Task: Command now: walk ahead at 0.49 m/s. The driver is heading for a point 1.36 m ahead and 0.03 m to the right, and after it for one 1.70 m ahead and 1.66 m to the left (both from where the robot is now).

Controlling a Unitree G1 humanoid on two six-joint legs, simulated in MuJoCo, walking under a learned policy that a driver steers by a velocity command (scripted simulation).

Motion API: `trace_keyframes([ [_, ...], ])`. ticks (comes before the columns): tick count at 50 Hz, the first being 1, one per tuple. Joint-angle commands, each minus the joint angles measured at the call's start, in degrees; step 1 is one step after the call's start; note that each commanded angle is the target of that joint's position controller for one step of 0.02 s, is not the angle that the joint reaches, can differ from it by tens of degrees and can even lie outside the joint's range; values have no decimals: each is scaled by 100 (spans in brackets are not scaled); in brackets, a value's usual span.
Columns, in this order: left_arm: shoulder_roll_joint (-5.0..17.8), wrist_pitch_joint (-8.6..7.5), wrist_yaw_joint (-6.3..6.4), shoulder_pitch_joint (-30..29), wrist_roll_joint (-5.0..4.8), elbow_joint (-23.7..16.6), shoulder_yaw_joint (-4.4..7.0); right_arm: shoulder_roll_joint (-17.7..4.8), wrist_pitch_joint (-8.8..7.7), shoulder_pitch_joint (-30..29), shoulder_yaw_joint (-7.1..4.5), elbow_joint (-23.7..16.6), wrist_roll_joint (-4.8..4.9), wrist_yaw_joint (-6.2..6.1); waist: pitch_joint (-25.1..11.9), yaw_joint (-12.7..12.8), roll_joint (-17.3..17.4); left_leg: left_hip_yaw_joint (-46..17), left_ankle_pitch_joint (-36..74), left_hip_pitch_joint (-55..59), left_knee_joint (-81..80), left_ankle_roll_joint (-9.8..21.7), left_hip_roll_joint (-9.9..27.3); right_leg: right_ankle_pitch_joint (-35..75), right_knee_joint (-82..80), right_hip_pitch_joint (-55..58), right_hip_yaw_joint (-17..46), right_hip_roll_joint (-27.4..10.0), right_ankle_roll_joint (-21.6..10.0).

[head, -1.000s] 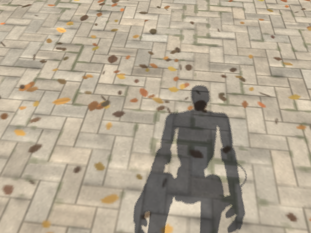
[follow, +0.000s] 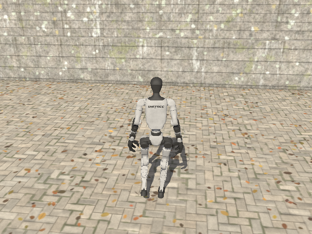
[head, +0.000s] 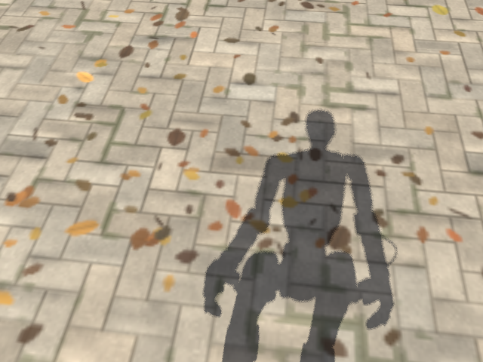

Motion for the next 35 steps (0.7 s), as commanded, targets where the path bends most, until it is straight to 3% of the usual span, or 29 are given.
trace_keyframes([
  [1, 282, -185, 42, 525, -6, -1, -23, -89, 135, 528, -34, -143, -86, 67, -78, -204, -270, -148, 248, -580, -226, -112, 368, 495, -1630, 259, 1711, -1637, -653],
  [3, 455, -210, 43, 722, -14, 43, -6, -156, 199, 30, -38, -350, -82, 94, 69, -173, -302, -33, 596, -998, -638, -230, 466, 586, -1794, 327, 1483, -1572, -666],
  [6, 435, -198, 31, 1024, -30, 74, -47, -237, 212, -817, -30, -665, -38, 122, 241, 11, -334, 134, 1202, -1455, -1583, -379, 519, 965, -1900, 622, 1229, -1435, -603],
  [8, 424, -198, 31, 1215, -37, 101, -69, -176, 196, -1255, 9, -814, 5, 137, 252, 135, -387, 274, 1545, -1368, -2287, -414, 426, 1369, -1860, 793, 1038, -1344, -517],
  [14, 489, -175, 105, 1750, 22, 296, -75, -224, 131, -2078, 29, -1134, 37, 129, 294, 389, -514, 468, 1518, -1362, -3374, -205, 161, 2364, -1491, 1919, 921, -1597, -510],
  [17, 624, -152, 157, 1536, 60, 298, -38, -349, 53, -1702, -43, -1093, 31, 87, 102, 95, -588, 568, 865, -595, -3747, 71, -133, 3956, -771, 2188, 777, -1699, -378],
  [18, 686, -137, 159, 1458, 65, 297, -20, -443, 17, -1114, -104, -908, 21, 48, -201, -156, -607, 630, 732, 107, -3899, 187, -327, 4604, -98, 2168, 710, -1647, -307],
  [19, 686, -113, 147, 1344, 35, 271, -25, -569, -38, -132, -186, -572, -22, -3, -704, -576, -440, 669, 1002, 1298, -4250, 334, -414, 4476, 991, 1815, 514, -1435, -190],
  [20, 526, -118, 124, 1297, -31, 103, -83, -976, -85, 898, -313, -351, -174, -67, -1390, -920, -63, -429, 639, 2847, -4261, 627, 617, 2750, 2582, 625, 360, -1189, -83],
  [21, -44, -109, 50, 1981, -273, 2, -178, -1525, -61, 1240, -452, -297, -219, -48, -2097, -625, 1318, -3347, 308, 4340, -4851, 1478, 2313, -1539, 4810, -1471, 142, -65, 183],
  [22, 525, -92, 68, 1585, -126, 40, -24, -1270, 30, 800, -410, -350, -7, -1, -1863, -547, 446, -3692, 58, 3933, -5230, 1360, 2088, -1819, 5295, -1982, 1016, -214, 80],
  [23, 520, -109, 54, 1065, -94, -141, -4, -958, 24, 154, -313, -444, 54, 15, -994, -329, 252, -2709, 176, 3119, -5311, 1165, 1907, -1302, 5176, -2222, 1035, -500, 54],
  [24, 426, -137, 40, 796, -71, -193, -21, -628, -24, -127, -224, -464, 38, 36, -581, -212, -20, -2119, 786, 2443, -5510, 1002, 1657, -940, 4865, -2084, 1017, -686, 64],
  [26, 251, -5, -12, 847, 81, -162, -20, -266, -96, -176, -103, -324, 61, -11, -321, 111, 110, -1278, 1402, 1671, -5736, 669, 1187, -710, 4317, -1590, 979, -901, 152],
  [29, 124, 165, -95, 743, 129, -221, -22, -416, -205, 256, -101, -136, 95, -49, -245, 231, 160, -857, 1993, 1499, -5902, 673, 1041, -537, 3965, -1590, 812, -927, 304],
  [31, 171, 224, -125, 248, 132, -406, -24, -548, -218, 445, -114, -90, 96, -54, -73, 188, 153, -695, 1925, 1518, -6088, 684, 987, -156, 3618, -1981, 710, -1026, 407],
  [35, 203, 221, -153, -758, 67, -766, -65, -491, -189, 818, -62, -23, 94, -48, 151, -24, 169, -405, 2250, 1752, -6211, 605, 819, 576, 2463, -2349, 513, -1049, 542],
])
Velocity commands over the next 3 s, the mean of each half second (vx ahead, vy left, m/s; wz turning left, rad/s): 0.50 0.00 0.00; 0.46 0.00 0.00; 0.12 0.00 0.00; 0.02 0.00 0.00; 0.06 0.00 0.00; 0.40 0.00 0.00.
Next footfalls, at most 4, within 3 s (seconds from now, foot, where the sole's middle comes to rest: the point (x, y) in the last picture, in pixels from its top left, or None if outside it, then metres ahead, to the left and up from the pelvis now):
0.38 left None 0.40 0.12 -0.77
0.96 right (275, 285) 0.70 -0.06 -0.77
1.38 left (208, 288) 0.69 0.14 -0.77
2.66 left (205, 269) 0.75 0.15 -0.77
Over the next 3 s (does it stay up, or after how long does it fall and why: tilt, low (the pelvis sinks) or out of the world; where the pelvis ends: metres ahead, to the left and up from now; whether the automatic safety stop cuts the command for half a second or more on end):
stays up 0.86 0.07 0.00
